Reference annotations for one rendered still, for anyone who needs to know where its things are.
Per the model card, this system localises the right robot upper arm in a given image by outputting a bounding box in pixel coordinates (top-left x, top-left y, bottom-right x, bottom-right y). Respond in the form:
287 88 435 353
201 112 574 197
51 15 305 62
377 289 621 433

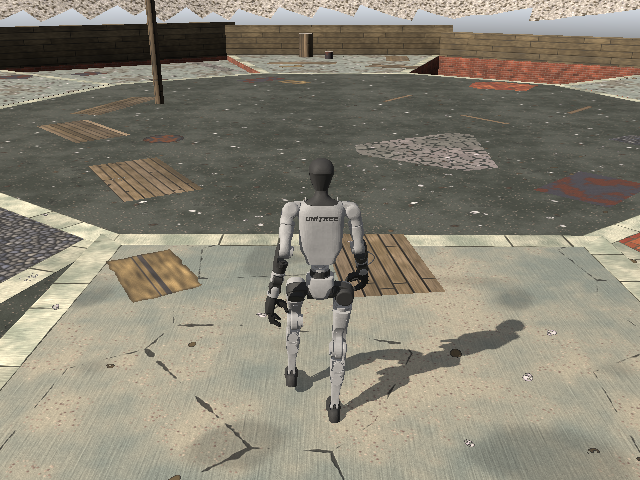
341 201 365 255

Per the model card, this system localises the robot left forearm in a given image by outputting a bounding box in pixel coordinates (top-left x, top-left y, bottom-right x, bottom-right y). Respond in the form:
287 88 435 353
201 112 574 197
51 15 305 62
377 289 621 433
267 244 288 298

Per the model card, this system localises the robot left shin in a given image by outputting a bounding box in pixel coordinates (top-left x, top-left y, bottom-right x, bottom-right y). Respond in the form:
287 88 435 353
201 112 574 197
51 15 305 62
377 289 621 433
286 313 300 375

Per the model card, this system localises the left robot upper arm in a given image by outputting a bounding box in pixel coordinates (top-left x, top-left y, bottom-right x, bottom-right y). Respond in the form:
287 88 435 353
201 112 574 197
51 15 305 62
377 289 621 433
278 201 301 259

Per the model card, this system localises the robot right forearm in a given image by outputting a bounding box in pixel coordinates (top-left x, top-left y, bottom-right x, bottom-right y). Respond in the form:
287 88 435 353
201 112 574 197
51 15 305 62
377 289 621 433
354 239 369 276

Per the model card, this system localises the robot left hand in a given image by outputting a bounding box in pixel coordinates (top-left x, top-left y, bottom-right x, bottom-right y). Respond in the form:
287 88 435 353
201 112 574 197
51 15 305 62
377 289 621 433
265 296 289 327

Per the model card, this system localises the robot shin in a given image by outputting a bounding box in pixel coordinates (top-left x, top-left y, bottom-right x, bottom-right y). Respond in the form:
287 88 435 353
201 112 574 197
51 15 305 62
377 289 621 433
286 313 300 375
330 341 347 409

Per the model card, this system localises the robot right shin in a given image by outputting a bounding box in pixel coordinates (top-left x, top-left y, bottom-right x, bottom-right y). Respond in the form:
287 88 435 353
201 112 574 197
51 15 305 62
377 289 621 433
330 341 347 409

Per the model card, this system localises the robot right hand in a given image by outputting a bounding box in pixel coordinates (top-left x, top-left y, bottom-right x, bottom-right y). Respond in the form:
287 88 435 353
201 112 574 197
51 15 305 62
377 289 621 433
345 270 369 291

